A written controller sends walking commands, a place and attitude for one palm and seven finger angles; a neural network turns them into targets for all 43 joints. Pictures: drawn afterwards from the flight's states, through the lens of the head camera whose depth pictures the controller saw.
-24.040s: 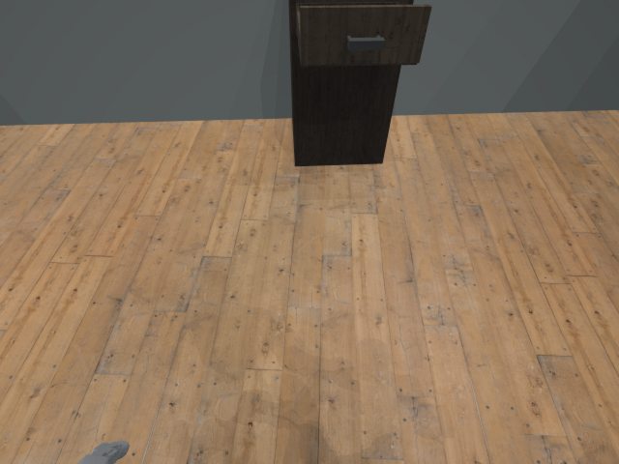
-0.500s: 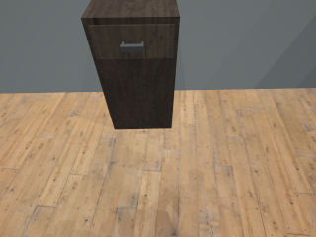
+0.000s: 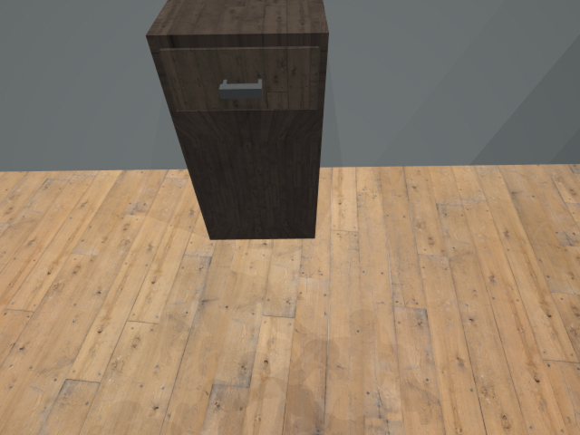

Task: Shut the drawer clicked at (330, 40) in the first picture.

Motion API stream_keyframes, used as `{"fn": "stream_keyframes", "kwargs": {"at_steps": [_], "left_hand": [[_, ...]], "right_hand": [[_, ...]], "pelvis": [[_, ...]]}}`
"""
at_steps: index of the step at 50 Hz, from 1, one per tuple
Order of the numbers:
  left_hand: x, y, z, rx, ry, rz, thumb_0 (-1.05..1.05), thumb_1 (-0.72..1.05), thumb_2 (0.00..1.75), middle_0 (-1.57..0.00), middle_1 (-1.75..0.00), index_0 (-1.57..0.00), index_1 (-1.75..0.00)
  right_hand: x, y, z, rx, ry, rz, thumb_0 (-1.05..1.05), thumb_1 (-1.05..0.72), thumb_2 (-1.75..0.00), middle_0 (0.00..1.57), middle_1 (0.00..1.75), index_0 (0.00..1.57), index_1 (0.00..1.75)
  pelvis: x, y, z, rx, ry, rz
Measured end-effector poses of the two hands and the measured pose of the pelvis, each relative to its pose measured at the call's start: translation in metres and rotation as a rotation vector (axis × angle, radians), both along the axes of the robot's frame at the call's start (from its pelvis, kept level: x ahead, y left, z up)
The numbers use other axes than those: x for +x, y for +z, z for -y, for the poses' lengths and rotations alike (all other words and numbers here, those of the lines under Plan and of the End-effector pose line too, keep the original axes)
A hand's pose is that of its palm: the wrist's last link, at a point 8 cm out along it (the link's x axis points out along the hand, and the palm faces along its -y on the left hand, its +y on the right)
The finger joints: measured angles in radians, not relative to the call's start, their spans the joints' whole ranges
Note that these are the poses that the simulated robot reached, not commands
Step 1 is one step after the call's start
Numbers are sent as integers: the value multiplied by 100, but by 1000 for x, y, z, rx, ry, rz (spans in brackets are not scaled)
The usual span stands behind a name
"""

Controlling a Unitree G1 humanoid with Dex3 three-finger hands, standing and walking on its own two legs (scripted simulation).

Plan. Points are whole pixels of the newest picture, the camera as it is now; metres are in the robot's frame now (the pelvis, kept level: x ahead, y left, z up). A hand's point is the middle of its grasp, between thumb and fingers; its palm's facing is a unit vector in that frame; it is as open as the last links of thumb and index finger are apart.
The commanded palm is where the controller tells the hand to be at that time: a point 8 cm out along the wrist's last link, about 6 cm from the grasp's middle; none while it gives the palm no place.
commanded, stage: look to check the result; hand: left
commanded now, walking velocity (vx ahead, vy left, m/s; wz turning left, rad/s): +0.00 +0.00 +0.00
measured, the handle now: (242, 86) +0.96 +0.18 -0.03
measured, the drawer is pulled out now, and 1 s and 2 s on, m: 0.00 0.00 0.00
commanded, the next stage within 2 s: stand and wait in 0.08 s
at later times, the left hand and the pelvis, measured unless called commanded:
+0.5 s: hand out of the picture +0.10 +0.24 -0.15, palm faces -0.03 -0.94 -0.34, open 7.3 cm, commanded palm none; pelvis +0.01 +0.00 +0.00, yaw +0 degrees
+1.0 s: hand out of the picture +0.10 +0.24 -0.15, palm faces -0.03 -0.94 -0.34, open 7.3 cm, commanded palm none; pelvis +0.01 +0.00 +0.00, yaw +0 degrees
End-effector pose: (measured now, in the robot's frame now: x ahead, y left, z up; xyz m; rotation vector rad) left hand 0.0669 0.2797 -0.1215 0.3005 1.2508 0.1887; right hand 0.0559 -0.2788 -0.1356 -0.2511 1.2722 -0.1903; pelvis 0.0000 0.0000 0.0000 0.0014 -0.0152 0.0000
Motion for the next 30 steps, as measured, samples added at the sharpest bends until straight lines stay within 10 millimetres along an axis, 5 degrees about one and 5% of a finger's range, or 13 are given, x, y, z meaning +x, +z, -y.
{"fn": "stream_keyframes", "kwargs": {"at_steps": [16,30], "left_hand": [[25,4,0,7,-22,37,0,91,90,-21,-30,-21,-30],[27,5,-3,11,-25,30,0,91,90,-21,-30,-21,-30]], "right_hand": [[10,7,14,-28,4,11,1,-90,-90,20,30,20,30],[9,6,13,-25,2,-1,1,-90,-90,20,30,20,30]], "pelvis": [[8,1,3,0,0,-2],[12,1,3,0,-2,-2]]}}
